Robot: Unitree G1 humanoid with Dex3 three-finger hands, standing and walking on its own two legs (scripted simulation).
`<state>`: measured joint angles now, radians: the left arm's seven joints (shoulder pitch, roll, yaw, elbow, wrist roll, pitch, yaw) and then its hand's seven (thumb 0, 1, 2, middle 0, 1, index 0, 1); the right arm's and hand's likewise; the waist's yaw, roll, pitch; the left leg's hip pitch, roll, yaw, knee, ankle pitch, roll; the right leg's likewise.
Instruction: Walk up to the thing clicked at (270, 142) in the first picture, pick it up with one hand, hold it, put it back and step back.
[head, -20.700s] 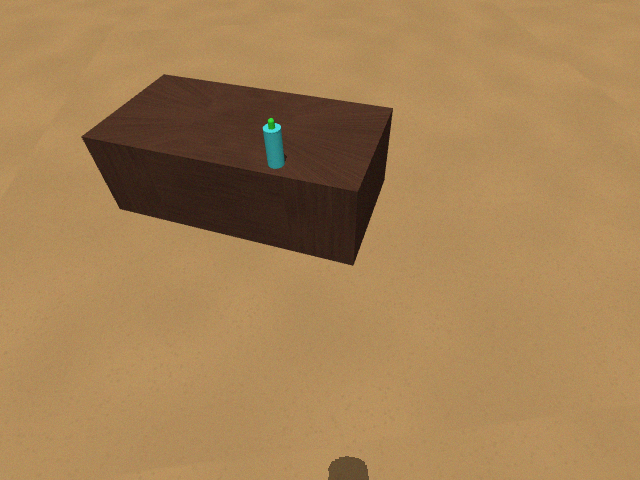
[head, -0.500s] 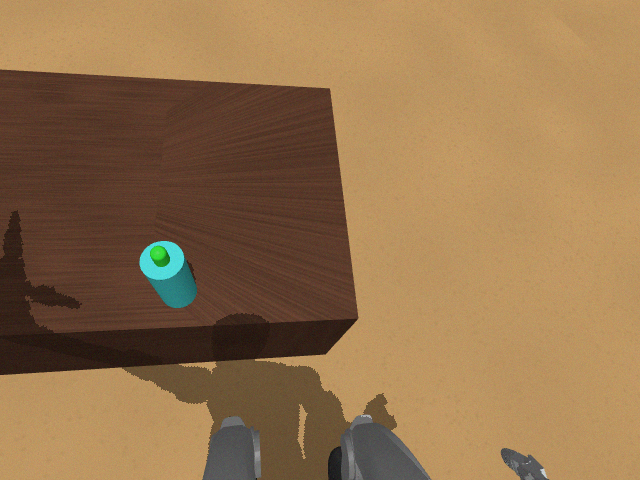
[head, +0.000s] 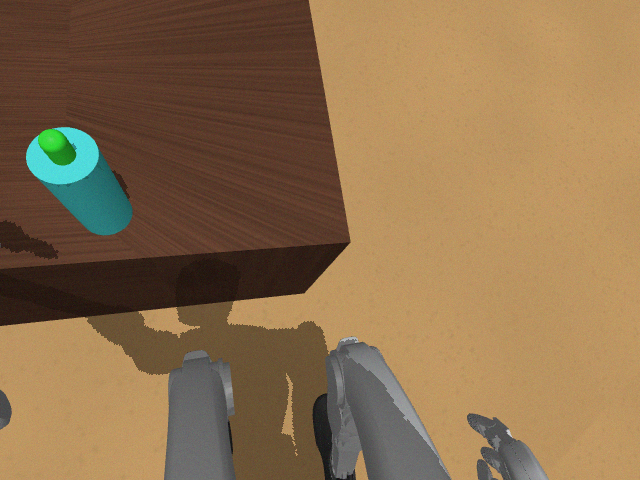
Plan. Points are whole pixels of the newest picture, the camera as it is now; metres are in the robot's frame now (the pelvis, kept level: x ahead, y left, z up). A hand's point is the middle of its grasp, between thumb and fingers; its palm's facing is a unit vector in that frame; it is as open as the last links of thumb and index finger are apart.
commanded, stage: close in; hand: left
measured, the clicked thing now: (83, 181) +0.48 +0.24 -0.05
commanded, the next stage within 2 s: rest palm in 0.56 s
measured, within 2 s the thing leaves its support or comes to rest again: neither
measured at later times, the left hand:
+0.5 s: hand (65, 158) +0.50 +0.25 -0.04, palm faces +0.20 -0.98 +0.00, open 17.7 cm
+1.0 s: hand (88, 168) +0.50 +0.23 -0.05, palm faces +0.21 -0.98 -0.01, open 17.4 cm
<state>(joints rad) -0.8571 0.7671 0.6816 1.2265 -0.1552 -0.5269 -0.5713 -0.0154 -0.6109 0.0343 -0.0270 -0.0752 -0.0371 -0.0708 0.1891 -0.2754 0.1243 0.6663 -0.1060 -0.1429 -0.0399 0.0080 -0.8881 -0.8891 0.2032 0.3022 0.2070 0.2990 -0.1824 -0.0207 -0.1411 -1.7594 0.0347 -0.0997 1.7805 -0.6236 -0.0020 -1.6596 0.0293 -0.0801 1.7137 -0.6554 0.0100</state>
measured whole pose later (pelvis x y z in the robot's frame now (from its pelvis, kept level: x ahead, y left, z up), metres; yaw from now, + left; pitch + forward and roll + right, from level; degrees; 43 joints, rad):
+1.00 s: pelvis -0.01 -0.01 -0.06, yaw -1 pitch +36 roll -5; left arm -0.83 0.48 0.47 0.98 -0.09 -0.48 -0.15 -0.01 -0.60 0.03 -0.12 -0.09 -0.14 -0.07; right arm 0.16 -0.26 0.03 0.67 -0.06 0.01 0.03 0.01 -0.92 -0.89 0.20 0.30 0.20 0.30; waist -0.13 0.01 -0.16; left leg -1.94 0.04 -0.09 1.97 -0.66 -0.01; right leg -1.86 0.04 -0.06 1.93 -0.70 0.00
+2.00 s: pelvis -0.02 -0.01 -0.09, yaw +0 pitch +34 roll -4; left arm -0.87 0.47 0.44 1.05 -0.10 -0.56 -0.15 -0.01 -0.15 1.02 -0.86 -0.93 -0.80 -0.91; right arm 0.16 -0.27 0.03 0.67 -0.06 0.03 0.04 0.01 -0.89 -0.88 0.20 0.30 0.20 0.30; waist -0.11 -0.01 -0.16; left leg -2.01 0.04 -0.08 2.05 -0.64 -0.01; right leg -1.94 0.03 -0.06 2.03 -0.69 0.00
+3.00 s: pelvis +0.00 -0.01 +0.01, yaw +1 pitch +33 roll -5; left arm -0.78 0.45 0.43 0.95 -0.09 -0.42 -0.13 -0.01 -0.14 1.01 -0.84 -0.96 -0.78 -0.95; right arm 0.20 -0.25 0.02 0.69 -0.04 0.02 0.01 0.01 -0.89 -0.89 0.20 0.30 0.21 0.30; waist -0.12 0.02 -0.17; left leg -1.68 0.05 -0.07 1.73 -0.63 -0.01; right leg -1.61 0.04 -0.05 1.69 -0.66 0.00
